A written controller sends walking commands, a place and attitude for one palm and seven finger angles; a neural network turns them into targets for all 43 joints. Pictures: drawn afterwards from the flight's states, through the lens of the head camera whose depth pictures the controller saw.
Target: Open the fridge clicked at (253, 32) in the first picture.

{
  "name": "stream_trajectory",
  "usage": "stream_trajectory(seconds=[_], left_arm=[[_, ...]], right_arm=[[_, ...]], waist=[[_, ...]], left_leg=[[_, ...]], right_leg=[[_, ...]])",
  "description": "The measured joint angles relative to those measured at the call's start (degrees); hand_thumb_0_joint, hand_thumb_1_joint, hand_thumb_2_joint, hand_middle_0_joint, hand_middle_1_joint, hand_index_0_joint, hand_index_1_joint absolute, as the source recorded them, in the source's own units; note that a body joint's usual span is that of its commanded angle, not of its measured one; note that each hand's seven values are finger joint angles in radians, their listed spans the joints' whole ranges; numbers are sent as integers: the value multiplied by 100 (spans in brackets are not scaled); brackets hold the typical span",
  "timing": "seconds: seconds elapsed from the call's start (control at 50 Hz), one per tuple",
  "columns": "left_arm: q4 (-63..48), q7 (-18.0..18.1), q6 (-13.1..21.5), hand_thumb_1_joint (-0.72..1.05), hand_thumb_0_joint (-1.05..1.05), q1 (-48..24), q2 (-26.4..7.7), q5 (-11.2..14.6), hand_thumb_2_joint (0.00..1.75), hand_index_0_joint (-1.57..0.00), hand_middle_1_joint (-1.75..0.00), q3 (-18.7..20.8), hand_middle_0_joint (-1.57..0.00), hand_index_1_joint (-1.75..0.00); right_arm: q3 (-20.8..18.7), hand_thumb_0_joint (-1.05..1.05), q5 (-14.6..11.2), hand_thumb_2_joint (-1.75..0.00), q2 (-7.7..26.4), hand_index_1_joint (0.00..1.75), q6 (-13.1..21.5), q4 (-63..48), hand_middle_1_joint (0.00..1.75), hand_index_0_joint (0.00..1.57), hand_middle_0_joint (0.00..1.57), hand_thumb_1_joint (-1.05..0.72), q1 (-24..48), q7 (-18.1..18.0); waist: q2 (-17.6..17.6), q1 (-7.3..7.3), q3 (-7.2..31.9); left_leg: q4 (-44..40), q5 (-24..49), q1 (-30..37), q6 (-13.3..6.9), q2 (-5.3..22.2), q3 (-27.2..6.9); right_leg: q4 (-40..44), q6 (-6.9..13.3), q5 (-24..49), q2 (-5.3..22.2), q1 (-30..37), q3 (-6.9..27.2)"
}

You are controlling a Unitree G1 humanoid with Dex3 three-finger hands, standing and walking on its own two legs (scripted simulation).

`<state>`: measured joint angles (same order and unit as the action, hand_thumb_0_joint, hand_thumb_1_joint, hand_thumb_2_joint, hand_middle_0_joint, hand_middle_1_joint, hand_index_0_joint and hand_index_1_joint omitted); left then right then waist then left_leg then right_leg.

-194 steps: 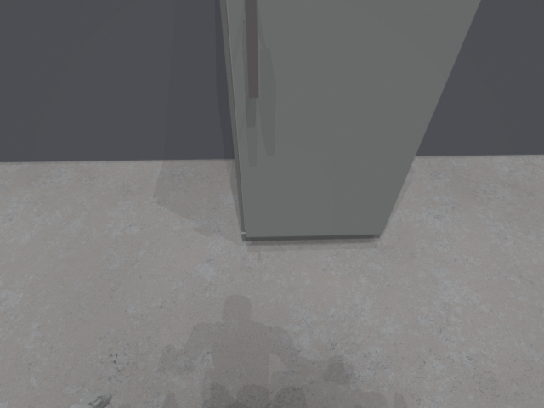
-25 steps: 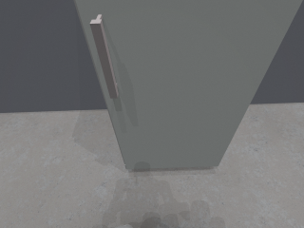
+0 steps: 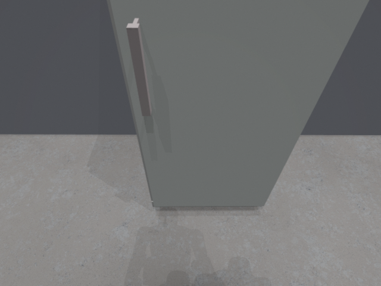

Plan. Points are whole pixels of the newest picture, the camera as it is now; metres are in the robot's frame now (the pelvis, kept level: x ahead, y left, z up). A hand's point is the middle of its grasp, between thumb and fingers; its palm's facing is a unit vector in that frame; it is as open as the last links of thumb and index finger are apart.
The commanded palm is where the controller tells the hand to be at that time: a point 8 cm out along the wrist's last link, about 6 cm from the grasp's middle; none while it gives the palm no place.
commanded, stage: come to a stop and stand still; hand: left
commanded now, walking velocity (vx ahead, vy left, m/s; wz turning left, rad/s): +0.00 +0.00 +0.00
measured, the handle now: (142, 71) +0.61 +0.18 +0.15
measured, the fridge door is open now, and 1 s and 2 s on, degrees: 0 0 0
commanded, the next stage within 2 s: look again from close up in 0.36 s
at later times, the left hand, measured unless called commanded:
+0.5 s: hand out of the picture -0.03 +0.18 -0.19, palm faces +0.03 -0.99 -0.16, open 7.4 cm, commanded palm none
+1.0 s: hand out of the picture +0.07 +0.22 -0.17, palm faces +0.03 -0.97 -0.25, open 7.4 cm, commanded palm none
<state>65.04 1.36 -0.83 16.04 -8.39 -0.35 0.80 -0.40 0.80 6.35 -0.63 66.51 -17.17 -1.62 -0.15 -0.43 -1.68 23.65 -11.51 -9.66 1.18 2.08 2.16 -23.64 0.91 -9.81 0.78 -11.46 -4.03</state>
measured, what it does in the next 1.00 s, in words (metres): stands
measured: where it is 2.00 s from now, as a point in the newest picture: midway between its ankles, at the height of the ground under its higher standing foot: outside the picture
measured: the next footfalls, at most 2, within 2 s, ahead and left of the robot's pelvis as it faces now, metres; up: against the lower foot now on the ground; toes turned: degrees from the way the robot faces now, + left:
none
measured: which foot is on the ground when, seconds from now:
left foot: down 0.00-1.00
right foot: down 0.00-1.00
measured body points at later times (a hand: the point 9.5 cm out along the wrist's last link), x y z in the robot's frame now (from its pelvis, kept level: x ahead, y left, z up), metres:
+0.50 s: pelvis +0.00 +0.02 -0.01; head +0.00 +0.02 +0.44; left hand -0.03 +0.23 -0.17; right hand -0.02 -0.20 -0.17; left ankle +0.02 +0.13 -0.74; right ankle +0.04 -0.11 -0.74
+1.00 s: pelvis +0.03 +0.02 +0.00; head +0.03 +0.01 +0.45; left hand +0.06 +0.27 -0.15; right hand +0.06 -0.22 -0.16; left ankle +0.02 +0.13 -0.74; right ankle +0.04 -0.11 -0.74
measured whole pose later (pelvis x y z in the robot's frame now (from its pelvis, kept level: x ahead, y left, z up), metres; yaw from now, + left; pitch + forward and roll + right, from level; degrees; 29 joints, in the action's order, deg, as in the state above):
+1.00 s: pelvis +0.03 +0.02 +0.00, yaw +0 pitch -1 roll +1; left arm 60.1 1.4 0.9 14.4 -10.9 -0.7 0.3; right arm 0.2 1.0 12.2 1.7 60.9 -14.7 -1.0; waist -1.2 0.2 -0.7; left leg 26.1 -15.2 -9.8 -0.8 -0.6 2.7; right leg -28.1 -1.1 -14.4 3.4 -12.5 -3.0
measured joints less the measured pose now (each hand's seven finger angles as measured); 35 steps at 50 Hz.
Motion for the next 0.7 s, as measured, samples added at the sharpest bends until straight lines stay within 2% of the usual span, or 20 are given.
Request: stream_trajectory(seconds=[0.2,0.4,0.48,0.56,0.7], left_arm=[[-22,20,-7,91,0,268,101,-38,90,-20,-30,39,-20,-30],[-14,49,60,91,0,336,163,-55,90,-20,-30,-9,-20,-30],[-91,59,138,91,0,382,183,-75,90,-20,-30,-85,-20,-30],[-131,50,115,91,0,347,99,-65,90,-20,-30,-77,-20,-30],[-370,42,188,91,0,136,-78,-52,90,-20,-30,-41,-20,-30]], right_arm=[[-35,0,30,-90,-26,30,-5,-90,30,20,20,-91,-85,25],[-49,0,10,-90,71,30,25,-106,30,19,20,-91,-205,18],[-46,0,48,-90,216,30,10,-415,30,19,20,-91,-191,102],[-3,0,44,-90,225,30,135,-610,30,19,20,-91,-278,92],[57,2,39,-90,331,30,180,-606,30,20,20,-94,-223,45]], waist=[[40,-8,121],[87,-25,67],[-74,83,70],[-135,146,263],[-239,62,398]], left_leg=[[116,25,-242,-52,-27,24],[286,-96,-399,-81,-41,30],[829,-333,-666,-143,-65,-30],[855,-482,-575,-253,-203,14],[523,-431,-256,-320,-348,65]], right_leg=[[-87,-43,35,29,-234,35],[-109,-80,32,58,-314,30],[-500,-109,-189,79,-499,16],[-705,-163,-389,219,-492,66],[-597,-279,-442,354,-281,122]])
